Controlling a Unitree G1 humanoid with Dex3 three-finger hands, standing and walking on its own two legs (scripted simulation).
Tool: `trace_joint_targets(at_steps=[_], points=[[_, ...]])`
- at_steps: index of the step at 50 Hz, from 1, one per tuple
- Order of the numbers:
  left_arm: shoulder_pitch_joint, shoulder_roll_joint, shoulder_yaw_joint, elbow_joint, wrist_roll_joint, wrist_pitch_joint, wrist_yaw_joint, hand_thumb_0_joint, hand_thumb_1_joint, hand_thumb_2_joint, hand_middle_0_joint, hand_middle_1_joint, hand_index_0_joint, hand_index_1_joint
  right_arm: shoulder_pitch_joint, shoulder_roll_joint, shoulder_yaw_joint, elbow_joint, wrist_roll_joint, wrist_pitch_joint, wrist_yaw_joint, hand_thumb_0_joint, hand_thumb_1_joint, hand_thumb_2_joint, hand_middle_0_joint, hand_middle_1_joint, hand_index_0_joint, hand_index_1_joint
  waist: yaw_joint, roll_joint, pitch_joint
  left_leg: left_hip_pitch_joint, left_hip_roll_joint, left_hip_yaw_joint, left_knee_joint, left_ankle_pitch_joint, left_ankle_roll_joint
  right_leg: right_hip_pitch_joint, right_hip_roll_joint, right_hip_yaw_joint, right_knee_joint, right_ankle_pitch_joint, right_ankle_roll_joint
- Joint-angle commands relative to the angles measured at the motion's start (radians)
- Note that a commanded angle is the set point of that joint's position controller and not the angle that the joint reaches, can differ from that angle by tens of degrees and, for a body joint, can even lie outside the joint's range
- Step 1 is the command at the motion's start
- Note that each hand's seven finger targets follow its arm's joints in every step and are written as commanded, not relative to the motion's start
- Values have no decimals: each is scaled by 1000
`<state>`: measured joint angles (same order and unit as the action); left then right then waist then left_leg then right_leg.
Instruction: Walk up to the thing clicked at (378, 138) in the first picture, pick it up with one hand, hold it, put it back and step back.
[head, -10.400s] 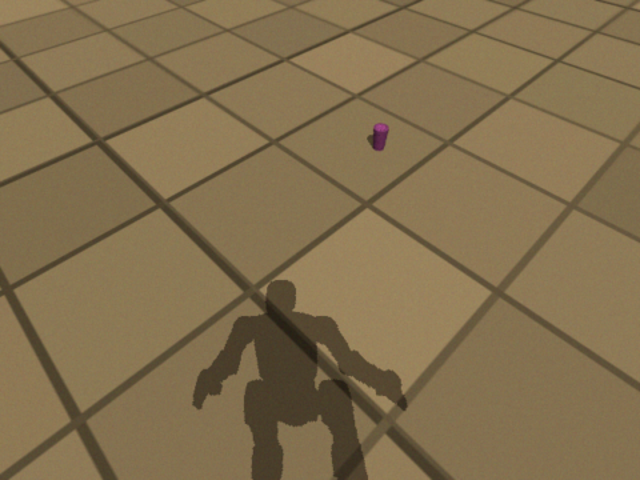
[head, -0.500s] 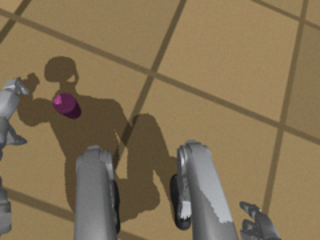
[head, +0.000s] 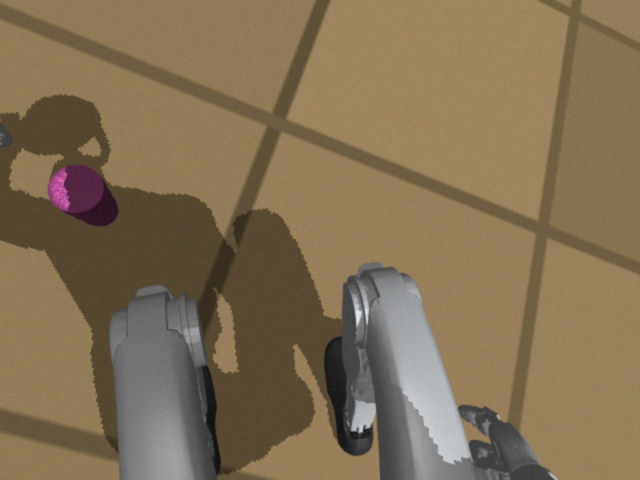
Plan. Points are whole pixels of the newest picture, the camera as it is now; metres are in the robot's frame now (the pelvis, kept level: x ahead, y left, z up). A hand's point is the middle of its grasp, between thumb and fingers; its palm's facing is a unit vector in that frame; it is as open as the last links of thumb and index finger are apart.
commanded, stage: rise first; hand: left
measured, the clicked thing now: (89, 200) +0.49 +0.30 -0.30
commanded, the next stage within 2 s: none
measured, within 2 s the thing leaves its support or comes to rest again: neither
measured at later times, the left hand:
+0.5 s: hand out of the picture +0.45 +0.37 -0.15, palm faces -0.44 -0.08 -0.90, open 14.0 cm
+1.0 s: hand out of the picture +0.46 +0.37 -0.17, palm faces -0.44 -0.08 -0.90, open 14.2 cm
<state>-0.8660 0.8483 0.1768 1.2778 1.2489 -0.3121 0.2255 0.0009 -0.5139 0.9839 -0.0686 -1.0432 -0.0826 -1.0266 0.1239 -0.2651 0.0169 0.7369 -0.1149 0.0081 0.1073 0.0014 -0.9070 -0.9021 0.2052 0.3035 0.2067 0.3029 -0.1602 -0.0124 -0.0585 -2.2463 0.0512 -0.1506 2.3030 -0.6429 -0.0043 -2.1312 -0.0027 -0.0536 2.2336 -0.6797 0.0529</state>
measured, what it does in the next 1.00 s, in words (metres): stands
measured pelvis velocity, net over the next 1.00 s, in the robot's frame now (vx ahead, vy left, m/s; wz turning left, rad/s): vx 0.01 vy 0.00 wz -0.04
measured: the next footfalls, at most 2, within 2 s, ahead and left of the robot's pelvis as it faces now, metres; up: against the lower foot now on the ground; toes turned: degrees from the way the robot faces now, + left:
none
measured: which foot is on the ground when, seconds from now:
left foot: down 0.00-1.00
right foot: down 0.00-1.00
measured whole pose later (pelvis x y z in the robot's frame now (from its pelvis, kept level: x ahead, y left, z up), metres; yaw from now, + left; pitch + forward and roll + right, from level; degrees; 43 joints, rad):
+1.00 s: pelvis +0.01 +0.00 -0.02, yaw -2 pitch +33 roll -10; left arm -0.95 0.93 0.19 1.36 1.27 -0.32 0.26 0.00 -0.54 1.00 -0.09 -1.04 -0.08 -1.03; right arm 0.13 -0.28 0.08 0.72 -0.14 0.02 0.14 0.00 -0.91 -0.90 0.20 0.30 0.21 0.30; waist -0.21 -0.03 -0.01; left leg -2.31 0.05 -0.18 2.39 -0.67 0.00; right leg -2.18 0.01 -0.07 2.29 -0.70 0.06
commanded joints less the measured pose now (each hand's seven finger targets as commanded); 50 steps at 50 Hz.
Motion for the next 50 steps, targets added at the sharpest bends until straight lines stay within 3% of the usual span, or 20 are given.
trace_joint_targets(at_steps=[1,3,7,10,15,18,19,23,25,29,32,34,39,44,45,50], points=[[-298,332,53,-133,-9,-8,46,0,-524,971,-54,-1067,-77,-1043,205,-243,-67,-22,-14,0,-10,0,-908,-908,200,300,200,300,2,268,-663,555,-22,92,-234,120,27,250,40,-89,-224,163,-83],[-298,320,44,-124,-10,-8,47,0,-513,959,-51,-1082,-83,-1050,206,-246,-63,-25,-17,0,-8,0,-909,-908,200,300,200,300,-6,268,-640,556,-20,82,-238,108,26,230,41,-97,-221,153,-84],[-322,352,52,-138,-3,-7,54,0,-508,954,-52,-1087,-86,-1052,196,-248,-54,-28,-18,4,-6,0,-908,-908,200,300,200,300,-1,292,-642,541,-19,85,-226,95,26,224,44,-94,-216,145,-84],[-316,353,53,-142,-2,-5,54,0,-497,939,-50,-1099,-92,-1056,215,-252,-54,-25,-21,7,-5,0,-909,-908,200,300,200,300,-9,301,-680,569,-17,88,-204,161,26,246,47,-96,-206,202,-81],[-320,349,50,-128,-6,1,57,0,-523,962,-55,-1084,-82,-1056,209,-256,-49,-25,-20,10,-1,0,-910,-908,200,300,200,300,-19,315,-638,561,-13,73,-210,136,24,210,44,-101,-197,183,-82],[-318,376,70,-149,-8,3,62,0,-518,957,-56,-1077,-85,-1047,210,-262,-50,-29,-20,12,1,0,-909,-908,200,300,200,300,-7,335,-660,578,-13,67,-216,146,21,209,41,-103,-182,189,-84],[-318,360,55,-137,-2,4,58,0,-518,957,-55,-1084,-85,-1053,210,-261,-48,-30,-21,13,2,0,-909,-908,200,300,200,300,-13,341,-654,575,-13,70,-213,139,22,201,44,-103,-185,183,-84],[-327,379,68,-133,-6,5,61,0,-523,963,-56,-1076,-82,-1049,208,-265,-47,-29,-17,15,3,0,-908,-907,200,300,200,300,-13,336,-650,566,-14,65,-209,130,22,192,45,-103,-180,180,-85],[-326,355,50,-119,-4,5,62,0,-524,964,-60,-1071,-84,-1046,212,-260,-39,-28,-21,14,4,0,-908,-907,200,300,200,300,-23,317,-633,543,-17,70,-202,127,24,198,45,-102,-183,179,-83],[-319,362,50,-87,-2,2,64,0,-537,977,-63,-1065,-79,-1047,212,-263,-35,-29,-20,12,5,0,-909,-907,200,300,200,300,-27,316,-603,526,-18,67,-204,102,23,188,43,-105,-183,163,-83],[-356,383,61,-116,-1,-3,67,0,-537,981,-64,-1051,-78,-1036,215,-266,-33,-27,-23,12,7,0,-907,-906,200,300,200,300,-31,329,-647,545,-17,69,-189,132,24,206,45,-105,-174,188,-81],[-334,360,43,-85,1,-1,64,0,-546,990,-67,-1051,-75,-1042,212,-261,-30,-27,-24,11,8,0,-909,-908,200,300,200,300,-38,315,-621,534,-18,72,-181,138,27,196,47,-104,-182,189,-80],[-365,389,58,-94,6,-9,71,0,-560,1001,-68,-1039,-70,-1037,214,-270,-27,-26,-25,12,9,0,-909,-907,200,300,200,300,-37,330,-620,537,-16,61,-184,120,22,179,44,-111,-166,177,-82],[-363,383,47,-73,11,-10,75,0,-556,999,-69,-1043,-73,-1039,214,-265,-15,-26,-35,12,14,0,-909,-907,200,300,200,300,-48,340,-624,524,-20,72,-170,135,25,199,47,-110,-168,192,-79],[-368,408,65,-86,11,-10,77,0,-563,1006,-74,-1039,-72,-1040,216,-270,-16,-27,-34,13,14,0,-910,-908,200,300,200,300,-45,332,-641,533,-19,67,-169,142,25,204,47,-113,-166,197,-79],[-378,394,51,-82,9,-3,74,0,-588,1030,-77,-1015,-61,-1031,217,-271,-14,-26,-34,15,17,0,-910,-908,200,300,200,300,-53,344,-627,530,-18,69,-162,153,27,198,47,-114,-164,203,-78]])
